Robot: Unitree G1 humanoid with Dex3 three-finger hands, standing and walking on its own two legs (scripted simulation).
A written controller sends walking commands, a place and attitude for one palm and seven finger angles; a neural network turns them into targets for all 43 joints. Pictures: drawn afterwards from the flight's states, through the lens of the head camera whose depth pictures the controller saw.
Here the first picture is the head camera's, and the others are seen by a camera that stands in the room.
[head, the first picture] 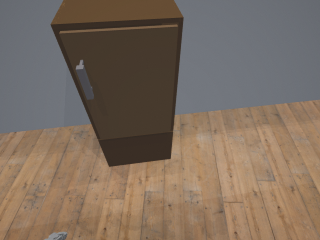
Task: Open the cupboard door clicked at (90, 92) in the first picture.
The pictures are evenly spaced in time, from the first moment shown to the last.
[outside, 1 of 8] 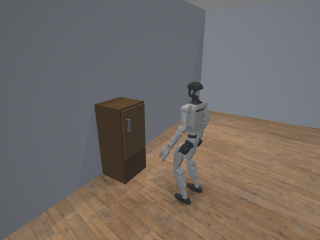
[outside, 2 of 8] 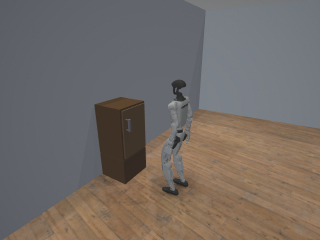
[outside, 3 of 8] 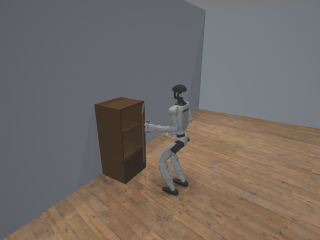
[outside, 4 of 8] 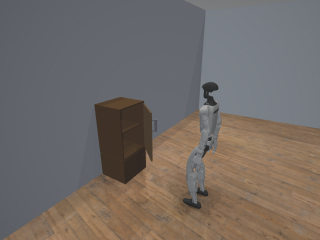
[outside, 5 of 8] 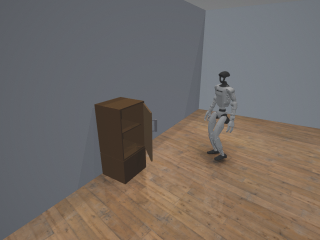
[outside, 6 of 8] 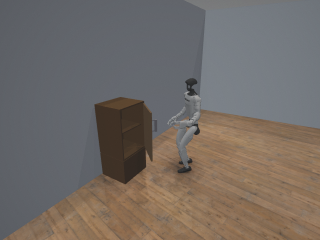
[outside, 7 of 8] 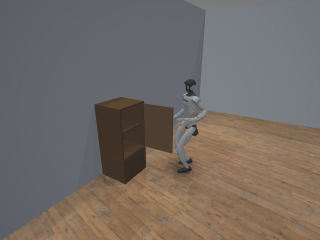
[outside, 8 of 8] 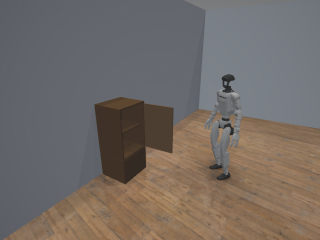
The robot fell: no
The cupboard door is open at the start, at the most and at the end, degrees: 0 94 94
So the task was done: yes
